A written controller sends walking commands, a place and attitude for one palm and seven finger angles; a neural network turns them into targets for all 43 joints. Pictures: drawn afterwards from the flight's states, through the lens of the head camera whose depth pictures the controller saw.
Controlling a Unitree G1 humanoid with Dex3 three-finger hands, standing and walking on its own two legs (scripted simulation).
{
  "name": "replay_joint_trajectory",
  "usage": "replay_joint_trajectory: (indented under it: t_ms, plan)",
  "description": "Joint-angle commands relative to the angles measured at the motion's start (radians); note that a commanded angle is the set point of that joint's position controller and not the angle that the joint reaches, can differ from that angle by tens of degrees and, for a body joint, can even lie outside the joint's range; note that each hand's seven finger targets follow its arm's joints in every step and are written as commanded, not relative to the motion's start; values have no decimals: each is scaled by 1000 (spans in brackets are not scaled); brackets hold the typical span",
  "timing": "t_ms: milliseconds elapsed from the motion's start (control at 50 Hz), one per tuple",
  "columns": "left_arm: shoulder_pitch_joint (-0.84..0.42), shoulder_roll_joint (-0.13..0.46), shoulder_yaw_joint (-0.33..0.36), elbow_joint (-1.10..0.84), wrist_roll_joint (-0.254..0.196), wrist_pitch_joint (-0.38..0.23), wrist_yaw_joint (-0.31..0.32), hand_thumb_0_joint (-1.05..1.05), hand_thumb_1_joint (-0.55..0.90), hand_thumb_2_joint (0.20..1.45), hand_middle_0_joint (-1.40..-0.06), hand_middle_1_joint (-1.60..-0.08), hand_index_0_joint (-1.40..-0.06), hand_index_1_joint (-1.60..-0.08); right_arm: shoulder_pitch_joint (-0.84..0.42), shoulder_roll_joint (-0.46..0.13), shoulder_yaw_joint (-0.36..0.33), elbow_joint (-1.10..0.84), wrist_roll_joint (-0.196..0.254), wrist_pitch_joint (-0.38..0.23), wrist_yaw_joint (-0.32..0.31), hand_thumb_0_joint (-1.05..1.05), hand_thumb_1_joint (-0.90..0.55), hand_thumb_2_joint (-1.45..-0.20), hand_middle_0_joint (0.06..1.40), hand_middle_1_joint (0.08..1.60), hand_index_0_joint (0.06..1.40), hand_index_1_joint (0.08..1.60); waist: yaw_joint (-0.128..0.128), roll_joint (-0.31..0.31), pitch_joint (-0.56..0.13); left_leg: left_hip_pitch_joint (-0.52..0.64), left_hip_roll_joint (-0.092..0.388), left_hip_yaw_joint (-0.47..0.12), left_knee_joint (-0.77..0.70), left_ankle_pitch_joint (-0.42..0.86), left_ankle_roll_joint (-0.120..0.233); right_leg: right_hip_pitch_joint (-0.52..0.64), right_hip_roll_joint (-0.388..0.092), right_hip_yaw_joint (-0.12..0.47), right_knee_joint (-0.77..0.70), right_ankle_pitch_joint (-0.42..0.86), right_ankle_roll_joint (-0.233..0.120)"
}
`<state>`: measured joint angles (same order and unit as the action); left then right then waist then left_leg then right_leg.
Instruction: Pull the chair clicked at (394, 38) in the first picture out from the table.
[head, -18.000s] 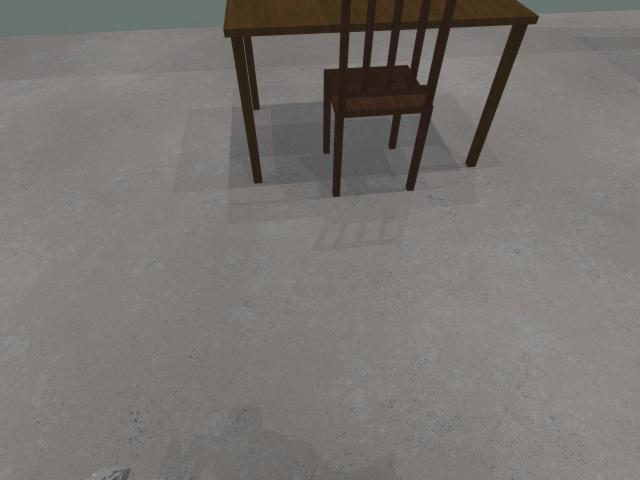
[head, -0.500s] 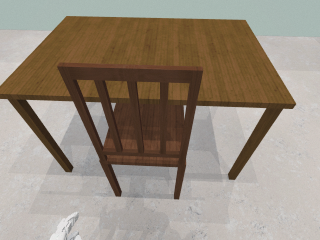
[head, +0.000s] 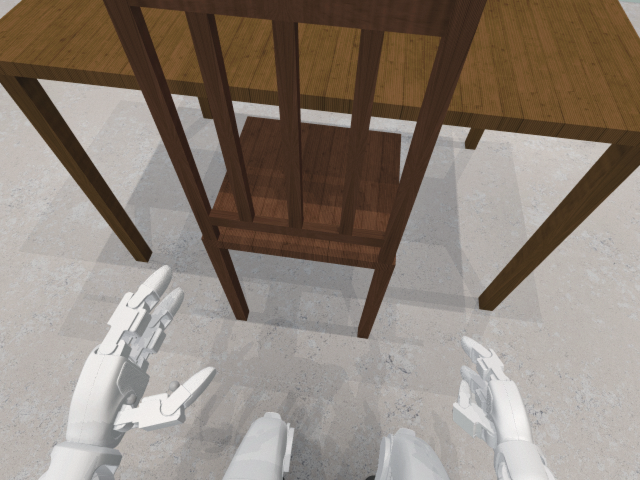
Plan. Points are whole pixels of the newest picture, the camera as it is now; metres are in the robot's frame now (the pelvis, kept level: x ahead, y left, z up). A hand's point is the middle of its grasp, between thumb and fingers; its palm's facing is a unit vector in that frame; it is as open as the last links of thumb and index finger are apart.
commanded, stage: raise the hand toward the chair's back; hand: left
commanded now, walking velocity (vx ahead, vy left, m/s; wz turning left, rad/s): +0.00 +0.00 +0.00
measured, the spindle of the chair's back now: (292, 149) +0.54 +0.11 +0.06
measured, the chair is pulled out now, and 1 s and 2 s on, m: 0.00 0.00 0.00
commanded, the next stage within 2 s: aim the fingers beside a spindle in 1.46 s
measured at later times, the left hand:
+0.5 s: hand (160, 349) +0.23 +0.20 +0.06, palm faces -0.02 -1.00 -0.05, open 15.3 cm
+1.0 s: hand (150, 309) +0.27 +0.22 +0.08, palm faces -0.02 -1.00 -0.06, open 16.9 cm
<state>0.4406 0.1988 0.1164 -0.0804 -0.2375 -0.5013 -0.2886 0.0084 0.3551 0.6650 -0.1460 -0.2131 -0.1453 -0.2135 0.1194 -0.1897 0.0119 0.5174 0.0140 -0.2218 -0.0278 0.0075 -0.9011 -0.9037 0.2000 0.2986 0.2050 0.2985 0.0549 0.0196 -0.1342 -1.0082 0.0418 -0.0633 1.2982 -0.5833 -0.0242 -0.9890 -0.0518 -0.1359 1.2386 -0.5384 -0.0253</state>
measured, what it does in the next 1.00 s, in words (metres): stands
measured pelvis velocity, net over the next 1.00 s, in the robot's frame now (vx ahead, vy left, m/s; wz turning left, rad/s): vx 0.02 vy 0.02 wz -0.02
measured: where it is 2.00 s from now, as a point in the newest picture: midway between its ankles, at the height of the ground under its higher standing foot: outside the picture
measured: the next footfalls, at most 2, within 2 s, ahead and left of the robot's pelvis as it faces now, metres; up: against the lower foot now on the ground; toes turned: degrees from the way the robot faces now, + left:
none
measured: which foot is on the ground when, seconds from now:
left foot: down 0.00-1.00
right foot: down 0.00-1.00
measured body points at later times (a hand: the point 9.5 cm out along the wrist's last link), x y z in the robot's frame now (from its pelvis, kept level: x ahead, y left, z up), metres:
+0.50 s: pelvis +0.01 +0.02 +0.02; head +0.09 +0.03 +0.46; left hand +0.23 +0.25 +0.07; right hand +0.19 -0.24 -0.05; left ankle +0.02 +0.13 -0.63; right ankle +0.04 -0.11 -0.63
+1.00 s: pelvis +0.02 +0.02 +0.03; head +0.10 +0.02 +0.48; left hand +0.27 +0.27 +0.08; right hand +0.19 -0.23 -0.05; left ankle +0.02 +0.13 -0.63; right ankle +0.04 -0.11 -0.63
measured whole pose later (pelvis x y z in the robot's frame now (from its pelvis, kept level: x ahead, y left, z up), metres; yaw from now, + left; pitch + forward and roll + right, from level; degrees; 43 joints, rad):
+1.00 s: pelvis +0.02 +0.02 +0.03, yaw -1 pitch +16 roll -2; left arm 0.28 0.26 0.24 0.08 -0.28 -0.38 -0.31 -0.02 -0.49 0.30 -0.07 -0.08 -0.07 -0.08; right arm 0.24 -0.23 0.00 0.55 0.03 -0.20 -0.05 0.01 -0.90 -0.90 0.20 0.30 0.21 0.30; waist -0.01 0.03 -0.14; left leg -0.87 0.03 -0.02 1.13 -0.55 0.00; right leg -0.86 -0.05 -0.10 1.07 -0.49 0.01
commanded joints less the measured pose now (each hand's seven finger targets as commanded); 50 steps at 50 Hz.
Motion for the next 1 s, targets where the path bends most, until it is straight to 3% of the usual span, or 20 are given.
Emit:
replay_joint_trajectory:
  t_ms: [0, 20, 80, 140, 180, 220, 260, 380, 420, 540, 660, 680, 800, 820, 980]
  plan:
    - [8, 127, 105, -137, -37, 93, -39, 0, 130, 570, -123, -179, -123, -179, 17, -157, -82, -151, 25, -33, -37, 0, -900, -900, 200, 300, 200, 300, -52, -38, -303, 129, -50, 40, -218, 239, 49, 293, 43, 128, -270, 124, 14]
    - [31, 133, 134, -145, -48, 113, -25, 0, 107, 560, -121, -175, -121, -175, 5, -146, -85, -156, 27, -26, -38, 0, -900, -900, 200, 300, 200, 300, -35, -38, -303, 134, -52, 44, -234, 249, 47, 320, 39, 130, -281, 134, 16]
    - [23, 145, 175, -166, -60, 107, 28, 0, 37, 530, -114, -164, -114, -164, -4, -131, -79, -150, 19, -23, -42, 0, -900, -900, 200, 300, 200, 300, -19, -56, -291, 141, -49, 36, -251, 287, 44, 341, 42, 112, -269, 166, 13]
    - [15, 96, 120, -179, -43, 44, 61, 0, -33, 500, -107, -153, -107, -153, 20, -127, -80, -135, 13, -35, -36, 0, -900, -900, 200, 300, 200, 300, -44, -30, -249, 163, -46, 38, -266, 279, 42, 284, 42, 94, -265, 167, 14]
    - [-14, 108, 109, -147, -28, 14, 62, 0, -80, 480, -102, -146, -102, -146, 18, -138, -78, -129, 11, -41, -36, 0, -900, -900, 200, 300, 200, 300, -51, -19, -196, 140, -47, 36, -272, 236, 41, 242, 42, 90, -268, 96, 8]
    - [-8, 110, 100, -125, -25, -8, 51, 0, -127, 460, -97, -139, -97, -139, 40, -152, -82, -125, 11, -49, -36, 0, -900, -900, 200, 300, 200, 300, -61, -15, -194, 154, -47, 35, -281, 215, 42, 220, 41, 84, -270, 79, 6]
    - [-18, 107, 88, -109, -27, -12, 38, 0, -173, 440, -93, -131, -93, -131, 50, -162, -83, -128, 15, -53, -36, 0, -900, -900, 200, 300, 200, 300, -71, -21, -183, 158, -48, 37, -287, 204, 43, 209, 40, 80, -276, 80, 9]
    - [-32, 156, 140, -163, -36, -10, 43, 0, -313, 380, -79, -109, -79, -109, 67, -168, -88, -131, 13, -56, -37, 0, -900, -900, 200, 300, 200, 300, -46, 46, -246, 226, -47, 28, -314, 289, 40, 244, 51, 57, -250, 173, -1]
    - [-30, 127, 116, -162, -32, -6, 50, 0, -360, 360, -74, -102, -74, -102, 68, -167, -88, -135, 13, -50, -34, 0, -900, -900, 200, 300, 200, 300, -58, 48, -224, 250, -42, 27, -322, 305, 36, 227, 55, 47, -250, 194, 2]
    - [-69, 132, 108, -134, -20, 19, 46, 0, -500, 300, -60, -80, -60, -80, 76, -175, -80, -143, 11, -36, -27, 0, -900, -900, 200, 300, 200, 300, -73, 47, -210, 265, -39, 25, -327, 317, 32, 224, 56, 41, -259, 214, 4]
    - [-127, 161, 147, -115, -34, 39, 21, 0, -500, 300, -60, -80, -60, -80, 87, -179, -71, -146, 11, -33, -31, 0, -900, -900, 200, 300, 200, 300, -73, 24, -230, 273, -40, 24, -328, 334, 34, 258, 57, 45, -273, 243, 5]
    - [-135, 172, 155, -107, -33, 41, 19, 0, -500, 300, -60, -80, -60, -80, 86, -179, -69, -141, 12, -34, -32, 0, -900, -900, 200, 300, 200, 300, -69, 51, -229, 276, -42, 24, -327, 342, 34, 258, 58, 48, -273, 247, 3]
    - [-187, 179, 166, -88, -44, 48, -2, 0, -500, 300, -60, -80, -60, -80, 93, -180, -64, -128, 11, -39, -30, 0, -900, -900, 200, 300, 200, 300, -75, 52, -248, 294, -42, 25, -334, 368, 33, 282, 56, 50, -284, 275, 5]
    - [-186, 181, 172, -71, -48, 51, -5, 0, -500, 300, -60, -80, -60, -80, 95, -182, -66, -124, 13, -39, -32, 0, -900, -900, 200, 300, 200, 300, -78, 30, -239, 295, -40, 24, -336, 371, 33, 282, 57, 48, -287, 281, 6]
    - [-199, 198, 201, -21, -63, 57, -19, 0, -500, 300, -60, -80, -60, -80, 95, -187, -71, -113, 17, -38, -31, 0, -900, -900, 200, 300, 200, 300, -66, 40, -250, 298, -44, 35, -348, 407, 34, 331, 54, 56, -304, 324, 7]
